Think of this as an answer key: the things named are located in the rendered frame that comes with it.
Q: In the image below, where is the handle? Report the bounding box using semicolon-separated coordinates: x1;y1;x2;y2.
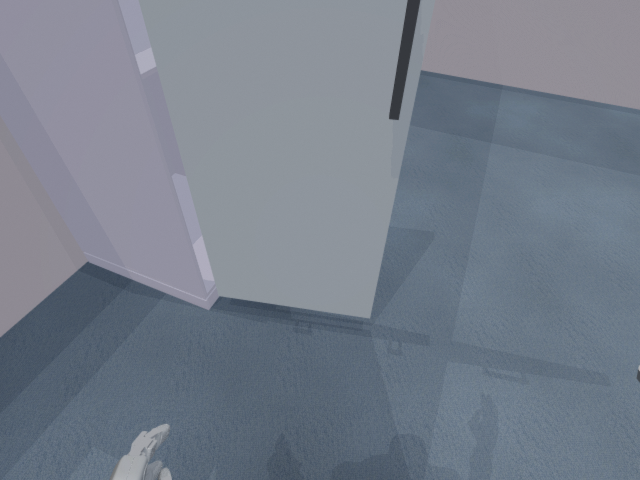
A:
389;0;420;120

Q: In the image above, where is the fridge door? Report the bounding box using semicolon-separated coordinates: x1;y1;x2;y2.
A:
139;0;435;319

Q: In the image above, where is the left robot hand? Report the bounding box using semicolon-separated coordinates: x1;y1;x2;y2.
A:
109;424;172;480

